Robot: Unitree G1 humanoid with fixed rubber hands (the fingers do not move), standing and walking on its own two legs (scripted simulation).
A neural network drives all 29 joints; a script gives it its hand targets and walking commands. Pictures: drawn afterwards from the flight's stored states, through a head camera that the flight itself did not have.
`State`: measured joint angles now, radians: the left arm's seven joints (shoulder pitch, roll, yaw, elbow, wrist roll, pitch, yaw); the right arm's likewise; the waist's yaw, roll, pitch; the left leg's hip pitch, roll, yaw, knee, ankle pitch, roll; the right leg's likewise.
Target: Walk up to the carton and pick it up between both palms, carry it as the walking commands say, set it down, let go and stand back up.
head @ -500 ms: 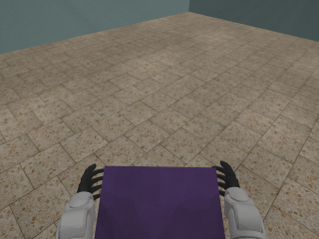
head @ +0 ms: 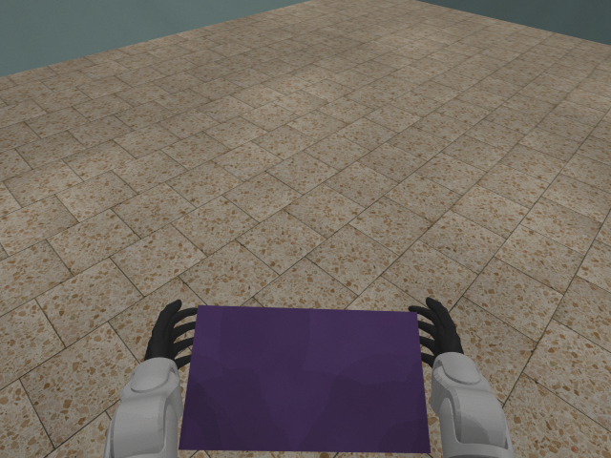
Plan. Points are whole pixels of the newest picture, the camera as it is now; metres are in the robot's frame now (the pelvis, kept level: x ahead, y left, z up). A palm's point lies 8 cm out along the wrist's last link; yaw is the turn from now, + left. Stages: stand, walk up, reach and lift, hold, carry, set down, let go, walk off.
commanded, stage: carry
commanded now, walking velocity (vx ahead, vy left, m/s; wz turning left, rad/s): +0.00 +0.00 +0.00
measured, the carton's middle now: (303, 377) +0.28 -0.01 -0.07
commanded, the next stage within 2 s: none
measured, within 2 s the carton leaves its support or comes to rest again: neither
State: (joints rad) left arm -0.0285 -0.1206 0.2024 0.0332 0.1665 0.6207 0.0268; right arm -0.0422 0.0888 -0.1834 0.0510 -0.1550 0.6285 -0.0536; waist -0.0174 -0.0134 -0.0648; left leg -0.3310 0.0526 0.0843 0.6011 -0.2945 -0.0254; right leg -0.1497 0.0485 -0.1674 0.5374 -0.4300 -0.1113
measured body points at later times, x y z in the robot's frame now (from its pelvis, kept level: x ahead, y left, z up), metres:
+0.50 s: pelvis +0.00 -0.01 +0.00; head -0.02 -0.01 +0.45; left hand +0.27 +0.17 +0.01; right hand +0.27 -0.20 +0.01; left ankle +0.01 +0.14 -0.73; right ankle -0.08 -0.03 -0.73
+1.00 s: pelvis -0.02 -0.01 +0.00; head -0.04 -0.01 +0.45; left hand +0.26 +0.17 +0.02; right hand +0.25 -0.20 +0.02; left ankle +0.01 +0.14 -0.73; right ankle -0.08 -0.03 -0.73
